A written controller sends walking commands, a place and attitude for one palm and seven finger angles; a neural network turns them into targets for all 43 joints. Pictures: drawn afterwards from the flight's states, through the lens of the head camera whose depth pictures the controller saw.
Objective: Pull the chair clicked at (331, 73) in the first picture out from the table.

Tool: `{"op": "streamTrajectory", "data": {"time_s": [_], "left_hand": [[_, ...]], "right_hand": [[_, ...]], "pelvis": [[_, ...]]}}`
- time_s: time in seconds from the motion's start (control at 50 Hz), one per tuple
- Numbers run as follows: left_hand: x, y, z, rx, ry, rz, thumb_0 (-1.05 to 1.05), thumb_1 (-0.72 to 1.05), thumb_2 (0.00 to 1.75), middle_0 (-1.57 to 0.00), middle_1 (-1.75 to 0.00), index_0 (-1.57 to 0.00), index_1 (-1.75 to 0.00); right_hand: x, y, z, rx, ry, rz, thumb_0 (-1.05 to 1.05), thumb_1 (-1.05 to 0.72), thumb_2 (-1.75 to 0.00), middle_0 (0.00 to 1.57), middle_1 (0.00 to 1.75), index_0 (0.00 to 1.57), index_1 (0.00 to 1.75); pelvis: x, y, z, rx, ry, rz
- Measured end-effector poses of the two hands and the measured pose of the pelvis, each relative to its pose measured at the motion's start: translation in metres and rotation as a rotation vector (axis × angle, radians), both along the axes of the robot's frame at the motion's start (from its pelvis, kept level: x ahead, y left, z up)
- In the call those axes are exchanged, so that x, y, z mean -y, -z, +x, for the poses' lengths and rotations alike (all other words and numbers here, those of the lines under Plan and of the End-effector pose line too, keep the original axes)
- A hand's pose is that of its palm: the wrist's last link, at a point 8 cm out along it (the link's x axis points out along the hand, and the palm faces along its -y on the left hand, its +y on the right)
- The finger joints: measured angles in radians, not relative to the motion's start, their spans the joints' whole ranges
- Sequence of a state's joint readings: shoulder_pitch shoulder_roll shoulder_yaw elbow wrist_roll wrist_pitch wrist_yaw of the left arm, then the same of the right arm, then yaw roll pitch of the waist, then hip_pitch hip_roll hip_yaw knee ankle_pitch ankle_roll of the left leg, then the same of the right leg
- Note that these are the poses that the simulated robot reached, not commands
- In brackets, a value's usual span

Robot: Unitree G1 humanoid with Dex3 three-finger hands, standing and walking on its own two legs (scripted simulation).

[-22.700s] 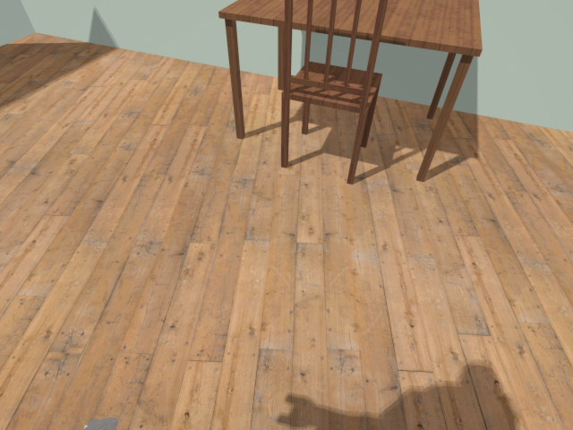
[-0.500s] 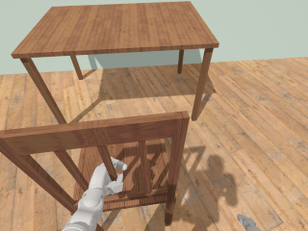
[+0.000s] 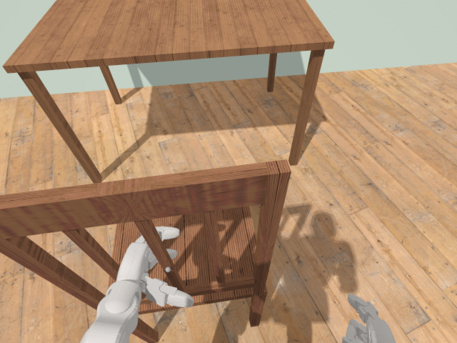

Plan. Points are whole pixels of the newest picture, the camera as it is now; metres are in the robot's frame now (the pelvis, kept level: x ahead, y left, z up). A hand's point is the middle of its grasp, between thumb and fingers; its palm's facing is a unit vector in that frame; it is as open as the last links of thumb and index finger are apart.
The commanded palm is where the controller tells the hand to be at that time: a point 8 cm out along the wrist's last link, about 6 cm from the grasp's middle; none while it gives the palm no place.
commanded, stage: open the thumb and straighten the fingers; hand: left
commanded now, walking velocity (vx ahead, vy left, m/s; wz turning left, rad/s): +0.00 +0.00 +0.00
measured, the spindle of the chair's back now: (166, 262) +0.27 +0.13 -0.03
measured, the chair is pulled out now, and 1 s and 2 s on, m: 0.63 0.63 0.63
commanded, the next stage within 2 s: draw the fingers out of the gap in 0.26 s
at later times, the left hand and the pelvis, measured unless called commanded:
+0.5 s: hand (163, 287) +0.23 +0.13 -0.04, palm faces -0.06 -0.98 -0.17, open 17.5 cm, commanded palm +0.21 +0.18 -0.02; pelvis +0.01 -0.01 -0.01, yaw +1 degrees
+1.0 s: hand (157, 337) +0.15 +0.13 -0.04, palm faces -0.05 -0.98 -0.17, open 17.5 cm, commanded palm +0.13 +0.17 -0.02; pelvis -0.01 -0.01 -0.02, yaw +2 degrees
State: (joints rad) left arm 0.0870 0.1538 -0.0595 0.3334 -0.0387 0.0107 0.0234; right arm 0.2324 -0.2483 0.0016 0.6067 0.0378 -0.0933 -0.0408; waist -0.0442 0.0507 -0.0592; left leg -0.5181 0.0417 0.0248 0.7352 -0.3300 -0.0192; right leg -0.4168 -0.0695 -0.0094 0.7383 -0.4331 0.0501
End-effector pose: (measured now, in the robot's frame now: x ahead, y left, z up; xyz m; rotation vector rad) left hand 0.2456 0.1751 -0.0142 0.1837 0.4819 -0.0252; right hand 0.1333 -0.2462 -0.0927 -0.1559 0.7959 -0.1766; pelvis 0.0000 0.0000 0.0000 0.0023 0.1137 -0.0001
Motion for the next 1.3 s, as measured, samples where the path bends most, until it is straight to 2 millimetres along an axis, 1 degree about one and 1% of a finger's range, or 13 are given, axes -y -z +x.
{"op": "streamTrajectory", "data": {"time_s": [0.08, 0.14, 0.22, 0.28, 0.36, 0.46, 0.6, 0.76, 0.86, 0.96, 1.1, 1.26, 1.3], "left_hand": [[0.003, 0.003, -0.002, -0.016, 0.011, -0.004, 0.00, -0.49, 0.22, -0.25, -0.73, -0.25, -0.74], [-0.001, 0.006, -0.003, -0.030, -0.003, 0.005, -0.01, -0.52, 0.21, -0.18, -0.53, -0.18, -0.53], [-0.007, 0.000, -0.007, -0.015, -0.021, 0.014, -0.01, -0.53, 0.20, -0.10, -0.29, -0.10, -0.29], [-0.005, -0.001, -0.010, -0.012, -0.010, 0.009, -0.01, -0.54, 0.20, -0.06, -0.17, -0.06, -0.17], [-0.001, 0.004, -0.013, -0.033, 0.003, 0.003, -0.01, -0.54, 0.20, -0.03, -0.08, -0.03, -0.08], [-0.003, 0.006, -0.023, -0.046, -0.009, 0.003, -0.01, -0.54, 0.20, -0.01, -0.03, -0.01, -0.03], [-0.007, 0.003, -0.051, -0.051, -0.017, 0.015, -0.01, -0.54, 0.20, -0.01, -0.01, -0.01, -0.01], [0.000, 0.005, -0.076, -0.057, -0.008, 0.003, -0.01, -0.54, 0.20, -0.01, 0.00, 0.00, 0.00], [0.000, 0.002, -0.086, -0.040, -0.020, 0.002, -0.01, -0.54, 0.20, -0.01, 0.00, 0.00, 0.00], [-0.004, 0.005, -0.101, -0.070, -0.031, 0.013, -0.01, -0.54, 0.20, -0.01, 0.00, 0.00, 0.00], [0.001, 0.001, -0.121, -0.075, -0.037, -0.012, -0.01, -0.54, 0.20, 0.00, 0.00, 0.00, 0.00], [0.002, 0.004, -0.140, -0.096, -0.041, -0.014, -0.01, -0.54, 0.20, -0.01, 0.00, 0.00, 0.00], [0.001, 0.000, -0.141, -0.044, -0.080, -0.079, -0.01, -0.54, 0.20, -0.01, 0.00, -0.01, 0.00]], "right_hand": [[-0.002, -0.001, 0.014, 0.029, -0.018, -0.006, 0.01, -0.91, -0.90, 0.20, 0.30, 0.20, 0.30], [-0.001, -0.003, 0.022, 0.044, -0.027, -0.013, 0.01, -0.91, -0.90, 0.20, 0.30, 0.20, 0.30], [0.000, -0.006, 0.030, 0.067, -0.032, -0.019, 0.01, -0.91, -0.90, 0.20, 0.30, 0.20, 0.30], [0.001, -0.006, 0.033, 0.077, -0.042, -0.027, 0.01, -0.91, -0.90, 0.20, 0.30, 0.20, 0.30], [0.003, -0.006, 0.034, 0.076, -0.048, -0.038, 0.01, -0.91, -0.90, 0.20, 0.30, 0.20, 0.30], [0.006, -0.005, 0.028, 0.073, -0.036, -0.040, 0.01, -0.91, -0.90, 0.20, 0.30, 0.20, 0.30], [0.006, -0.005, 0.021, 0.088, -0.025, -0.036, 0.01, -0.91, -0.90, 0.20, 0.30, 0.20, 0.30], [0.002, -0.003, 0.019, 0.124, -0.041, -0.039, 0.01, -0.91, -0.90, 0.20, 0.30, 0.20, 0.30], [-0.001, -0.004, 0.021, 0.148, -0.039, -0.030, 0.01, -0.90, -0.90, 0.20, 0.30, 0.20, 0.30], [-0.003, -0.006, 0.024, 0.171, -0.039, -0.024, 0.01, -0.90, -0.90, 0.20, 0.30, 0.20, 0.30], [-0.006, -0.008, 0.029, 0.210, -0.035, -0.024, 0.01, -0.90, -0.90, 0.20, 0.30, 0.20, 0.30], [-0.010, -0.006, 0.035, 0.223, -0.030, -0.022, 0.01, -0.90, -0.90, 0.20, 0.30, 0.20, 0.30], [-0.011, -0.006, 0.036, 0.233, -0.032, -0.026, 0.01, -0.90, -0.90, 0.20, 0.30, 0.20, 0.30]], "pelvis": [[0.001, 0.003, 0.005, -0.008, -0.005, 0.000], [0.003, 0.005, 0.008, -0.013, -0.007, 0.001], [0.005, 0.006, 0.011, -0.018, -0.011, -0.001], [0.006, 0.007, 0.011, -0.020, -0.018, -0.003], [0.007, 0.009, 0.010, -0.023, -0.023, -0.005], [0.009, 0.011, 0.008, -0.027, -0.019, -0.003], [0.010, 0.012, 0.005, -0.022, -0.023, -0.006], [0.010, 0.017, -0.004, -0.019, -0.034, -0.010], [0.010, 0.019, -0.007, -0.020, -0.034, -0.010], [0.011, 0.021, -0.009, -0.018, -0.037, -0.013], [0.009, 0.024, -0.009, -0.022, -0.040, -0.016], [0.008, 0.029, -0.009, -0.034, -0.043, -0.021], [0.008, 0.031, -0.010, -0.039, -0.044, -0.024]]}}
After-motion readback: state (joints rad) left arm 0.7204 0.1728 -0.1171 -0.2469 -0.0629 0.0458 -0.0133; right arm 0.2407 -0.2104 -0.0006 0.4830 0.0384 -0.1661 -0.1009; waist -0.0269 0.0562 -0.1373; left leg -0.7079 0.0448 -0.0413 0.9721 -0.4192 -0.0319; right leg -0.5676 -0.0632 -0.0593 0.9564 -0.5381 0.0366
